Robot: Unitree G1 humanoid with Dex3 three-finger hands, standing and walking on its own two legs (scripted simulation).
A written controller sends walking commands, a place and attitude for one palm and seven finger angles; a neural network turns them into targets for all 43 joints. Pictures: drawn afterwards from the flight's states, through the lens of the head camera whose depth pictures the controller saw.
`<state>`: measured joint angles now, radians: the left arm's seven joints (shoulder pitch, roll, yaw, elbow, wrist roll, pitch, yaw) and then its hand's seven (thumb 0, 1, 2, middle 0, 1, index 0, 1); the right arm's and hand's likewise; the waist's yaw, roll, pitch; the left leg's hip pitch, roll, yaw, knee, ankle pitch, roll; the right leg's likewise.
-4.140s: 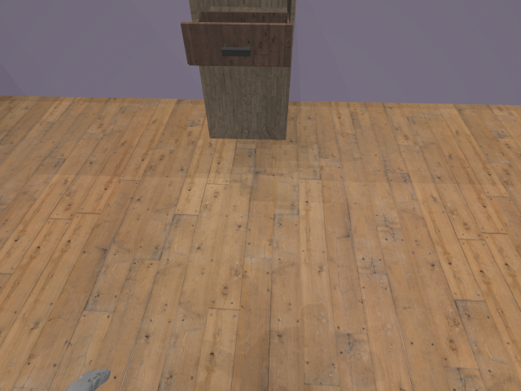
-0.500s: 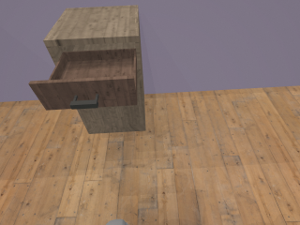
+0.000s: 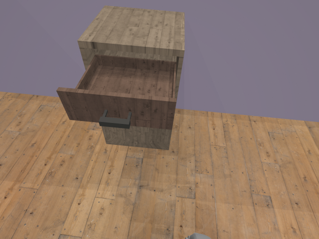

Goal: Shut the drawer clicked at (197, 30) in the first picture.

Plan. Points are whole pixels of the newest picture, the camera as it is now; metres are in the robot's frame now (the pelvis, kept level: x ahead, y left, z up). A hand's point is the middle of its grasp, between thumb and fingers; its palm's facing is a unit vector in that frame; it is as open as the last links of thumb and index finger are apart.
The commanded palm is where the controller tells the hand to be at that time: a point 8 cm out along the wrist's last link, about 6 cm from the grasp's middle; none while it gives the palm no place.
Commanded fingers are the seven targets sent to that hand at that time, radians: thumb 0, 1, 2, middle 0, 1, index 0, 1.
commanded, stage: take the last steps up to it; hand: left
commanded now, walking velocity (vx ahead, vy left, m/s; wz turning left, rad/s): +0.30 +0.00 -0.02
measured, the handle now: (116, 118) +0.53 +0.20 -0.07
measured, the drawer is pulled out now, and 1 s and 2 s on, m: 0.30 0.30 0.30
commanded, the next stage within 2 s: come to a stop and stand still in 0.52 s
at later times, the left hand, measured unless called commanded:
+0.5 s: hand (123, 221) +0.20 +0.12 -0.16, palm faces +0.08 -0.97 -0.23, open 7.2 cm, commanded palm none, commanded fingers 0.00 0.90 0.90 -0.20 -0.30 -0.20 -0.30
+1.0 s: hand (112, 236) +0.16 +0.15 -0.19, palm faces +0.06 -0.99 -0.16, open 7.4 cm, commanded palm none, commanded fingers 0.00 0.90 0.90 -0.20 -0.30 -0.20 -0.30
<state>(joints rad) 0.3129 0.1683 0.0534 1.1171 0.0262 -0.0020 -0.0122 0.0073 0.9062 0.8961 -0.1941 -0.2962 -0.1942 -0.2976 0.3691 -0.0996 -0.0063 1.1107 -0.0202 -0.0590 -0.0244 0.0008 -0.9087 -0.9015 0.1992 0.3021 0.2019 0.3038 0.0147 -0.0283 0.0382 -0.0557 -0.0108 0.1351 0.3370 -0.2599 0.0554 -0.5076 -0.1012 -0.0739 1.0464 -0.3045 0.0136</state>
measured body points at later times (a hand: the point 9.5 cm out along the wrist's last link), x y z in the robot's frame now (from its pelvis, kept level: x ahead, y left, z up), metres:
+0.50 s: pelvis +0.14 -0.07 -0.01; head +0.15 -0.09 +0.44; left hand +0.20 +0.17 -0.15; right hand +0.15 -0.30 -0.17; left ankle +0.15 +0.08 -0.67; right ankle +0.19 -0.14 -0.75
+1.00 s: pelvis +0.19 -0.03 +0.00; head +0.22 +0.00 +0.44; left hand +0.16 +0.20 -0.17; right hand +0.27 -0.25 -0.15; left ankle +0.24 +0.08 -0.75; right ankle +0.15 -0.15 -0.70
